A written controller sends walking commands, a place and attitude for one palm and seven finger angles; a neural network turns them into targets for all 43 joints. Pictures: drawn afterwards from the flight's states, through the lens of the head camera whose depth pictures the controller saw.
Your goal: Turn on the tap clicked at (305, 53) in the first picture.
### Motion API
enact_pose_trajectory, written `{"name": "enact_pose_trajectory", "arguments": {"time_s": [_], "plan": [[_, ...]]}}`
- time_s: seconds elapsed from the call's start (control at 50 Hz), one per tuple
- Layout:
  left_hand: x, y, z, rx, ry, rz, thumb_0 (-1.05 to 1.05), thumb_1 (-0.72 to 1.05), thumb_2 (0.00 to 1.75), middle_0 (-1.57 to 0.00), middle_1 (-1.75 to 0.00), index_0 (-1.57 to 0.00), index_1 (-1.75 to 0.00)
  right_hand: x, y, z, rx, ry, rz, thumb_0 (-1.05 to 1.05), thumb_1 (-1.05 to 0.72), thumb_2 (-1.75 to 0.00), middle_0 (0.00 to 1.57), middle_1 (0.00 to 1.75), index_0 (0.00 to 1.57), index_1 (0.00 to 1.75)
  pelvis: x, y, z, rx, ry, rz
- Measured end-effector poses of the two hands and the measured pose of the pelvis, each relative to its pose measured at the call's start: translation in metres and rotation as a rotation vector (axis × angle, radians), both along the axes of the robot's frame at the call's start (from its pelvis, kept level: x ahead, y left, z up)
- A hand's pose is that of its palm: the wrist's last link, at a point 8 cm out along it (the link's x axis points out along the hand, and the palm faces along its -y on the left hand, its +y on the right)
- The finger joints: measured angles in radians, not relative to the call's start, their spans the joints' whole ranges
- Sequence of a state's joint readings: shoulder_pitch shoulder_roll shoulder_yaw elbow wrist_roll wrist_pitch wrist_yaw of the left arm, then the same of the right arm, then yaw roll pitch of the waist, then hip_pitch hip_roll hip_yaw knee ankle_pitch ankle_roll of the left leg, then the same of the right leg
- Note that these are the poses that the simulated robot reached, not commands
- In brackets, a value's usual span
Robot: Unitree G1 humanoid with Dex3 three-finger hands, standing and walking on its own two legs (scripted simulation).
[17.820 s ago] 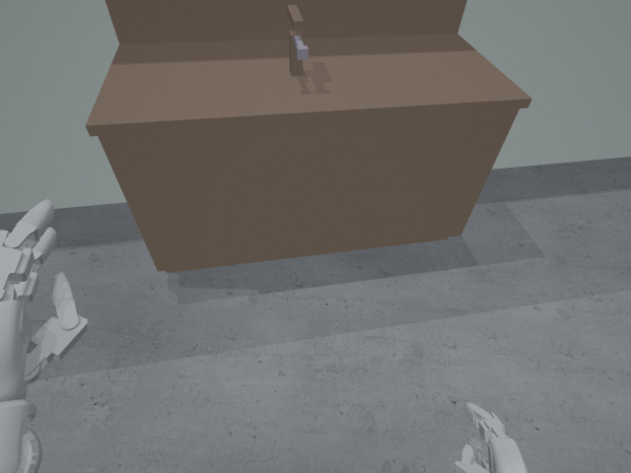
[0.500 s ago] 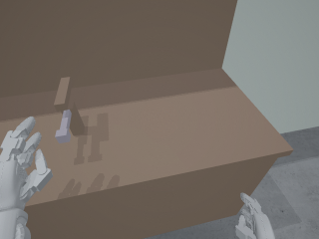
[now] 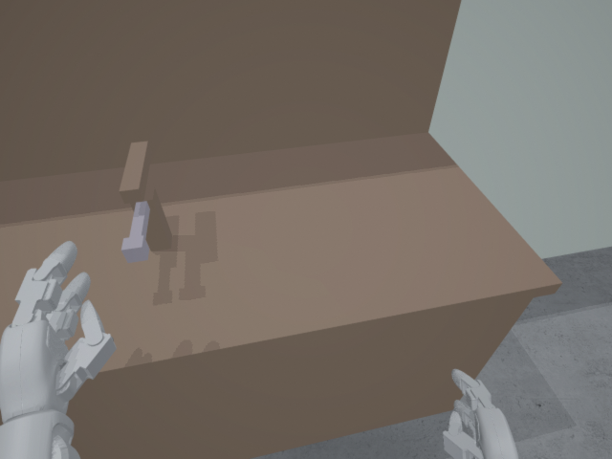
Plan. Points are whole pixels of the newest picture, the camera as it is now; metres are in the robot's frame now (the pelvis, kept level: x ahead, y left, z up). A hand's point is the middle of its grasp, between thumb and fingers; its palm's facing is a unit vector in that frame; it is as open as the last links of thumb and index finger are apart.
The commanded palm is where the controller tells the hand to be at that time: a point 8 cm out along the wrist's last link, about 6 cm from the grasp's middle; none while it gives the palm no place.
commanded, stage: turn the palm inward beside the body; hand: left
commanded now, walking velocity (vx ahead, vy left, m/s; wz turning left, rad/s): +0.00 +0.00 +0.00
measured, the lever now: (135, 249) +0.36 +0.30 +0.08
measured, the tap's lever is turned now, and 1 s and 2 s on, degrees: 0 0 0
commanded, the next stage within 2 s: reach beside the lever's end, fingers flat in 0.48 s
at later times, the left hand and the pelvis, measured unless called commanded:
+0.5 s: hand (119, 332) +0.19 +0.22 +0.15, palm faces +0.48 -0.87 -0.11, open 7.4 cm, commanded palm +0.14 +0.26 +0.15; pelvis +0.01 -0.01 +0.00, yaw +0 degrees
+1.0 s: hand (115, 313) +0.22 +0.24 +0.13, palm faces +0.50 -0.86 -0.11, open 7.4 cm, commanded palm +0.18 +0.29 +0.14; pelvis +0.02 -0.01 +0.00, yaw +0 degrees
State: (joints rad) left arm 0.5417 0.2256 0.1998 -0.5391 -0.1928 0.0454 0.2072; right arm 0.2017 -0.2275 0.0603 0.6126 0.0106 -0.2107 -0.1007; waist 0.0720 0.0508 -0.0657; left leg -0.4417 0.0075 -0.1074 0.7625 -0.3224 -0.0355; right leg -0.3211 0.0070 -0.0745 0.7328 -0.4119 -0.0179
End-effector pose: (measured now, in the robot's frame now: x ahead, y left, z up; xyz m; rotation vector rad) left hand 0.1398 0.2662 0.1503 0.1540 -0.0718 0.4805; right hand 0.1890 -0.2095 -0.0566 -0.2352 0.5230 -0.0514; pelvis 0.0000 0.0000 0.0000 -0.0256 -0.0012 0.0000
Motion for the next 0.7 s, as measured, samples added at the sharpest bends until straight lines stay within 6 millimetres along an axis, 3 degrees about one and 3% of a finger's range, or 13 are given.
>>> {"name": "enact_pose_trajectory", "arguments": {"time_s": [0.7], "plan": [[0.016,-0.005,-0.002,-0.028,0.026,0.025,0.02,0.90,0.90,-0.20,-0.30,-0.21,-0.31,0.016,-0.011,0.000,0.000,0.008,-0.003,0.01,-0.91,-0.90,0.20,0.30,0.20,0.30,0.015,-0.008,0.003,0.006,0.007,0.002]]}}
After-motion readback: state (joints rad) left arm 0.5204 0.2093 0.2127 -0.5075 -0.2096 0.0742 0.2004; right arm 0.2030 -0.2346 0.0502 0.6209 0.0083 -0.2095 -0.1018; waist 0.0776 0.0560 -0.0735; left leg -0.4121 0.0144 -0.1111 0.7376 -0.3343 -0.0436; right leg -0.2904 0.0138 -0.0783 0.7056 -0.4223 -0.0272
